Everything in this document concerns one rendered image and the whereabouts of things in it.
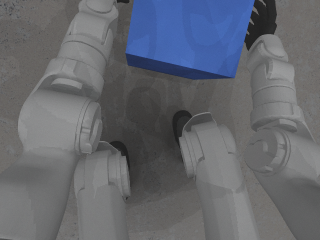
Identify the robot left forearm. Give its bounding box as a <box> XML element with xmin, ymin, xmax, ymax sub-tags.
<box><xmin>18</xmin><ymin>0</ymin><xmax>119</xmax><ymax>142</ymax></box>

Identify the carton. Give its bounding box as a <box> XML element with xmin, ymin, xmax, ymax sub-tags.
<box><xmin>125</xmin><ymin>0</ymin><xmax>255</xmax><ymax>80</ymax></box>

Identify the left robot shin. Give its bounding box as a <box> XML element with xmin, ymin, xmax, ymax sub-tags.
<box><xmin>74</xmin><ymin>141</ymin><xmax>118</xmax><ymax>198</ymax></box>

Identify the robot right hand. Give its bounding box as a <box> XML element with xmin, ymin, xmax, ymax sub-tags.
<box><xmin>244</xmin><ymin>0</ymin><xmax>277</xmax><ymax>51</ymax></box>

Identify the robot right forearm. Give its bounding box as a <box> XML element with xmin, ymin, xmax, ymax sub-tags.
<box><xmin>246</xmin><ymin>34</ymin><xmax>316</xmax><ymax>142</ymax></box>

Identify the left robot foot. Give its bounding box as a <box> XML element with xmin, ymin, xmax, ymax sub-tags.
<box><xmin>109</xmin><ymin>141</ymin><xmax>131</xmax><ymax>199</ymax></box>

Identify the robot left upper arm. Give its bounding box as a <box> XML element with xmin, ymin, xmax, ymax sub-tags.
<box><xmin>0</xmin><ymin>88</ymin><xmax>103</xmax><ymax>240</ymax></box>

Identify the robot right upper arm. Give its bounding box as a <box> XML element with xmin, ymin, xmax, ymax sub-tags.
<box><xmin>243</xmin><ymin>127</ymin><xmax>320</xmax><ymax>240</ymax></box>

